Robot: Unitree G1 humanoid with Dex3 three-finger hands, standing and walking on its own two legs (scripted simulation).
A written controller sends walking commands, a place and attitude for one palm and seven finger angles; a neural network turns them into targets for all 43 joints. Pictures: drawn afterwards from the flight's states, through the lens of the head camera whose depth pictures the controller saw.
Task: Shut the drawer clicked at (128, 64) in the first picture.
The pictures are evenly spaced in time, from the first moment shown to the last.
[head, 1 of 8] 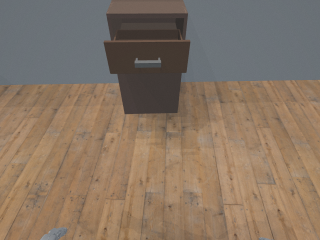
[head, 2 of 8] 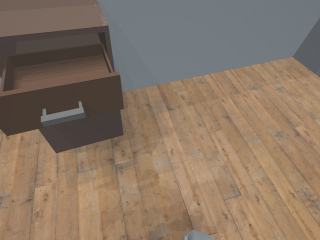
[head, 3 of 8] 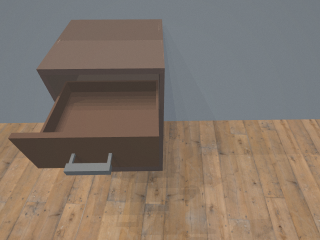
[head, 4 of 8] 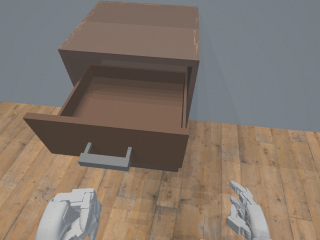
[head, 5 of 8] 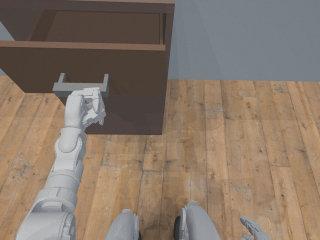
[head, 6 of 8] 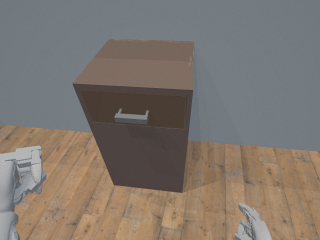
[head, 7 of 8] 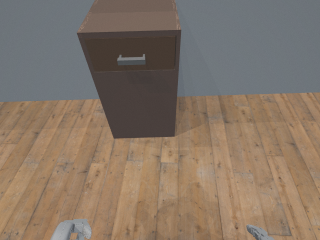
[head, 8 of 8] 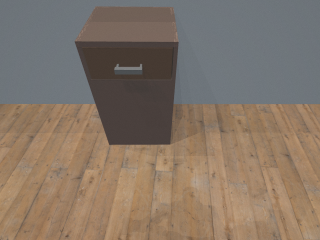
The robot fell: no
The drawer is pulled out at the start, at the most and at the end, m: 0.29 0.29 0.00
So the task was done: yes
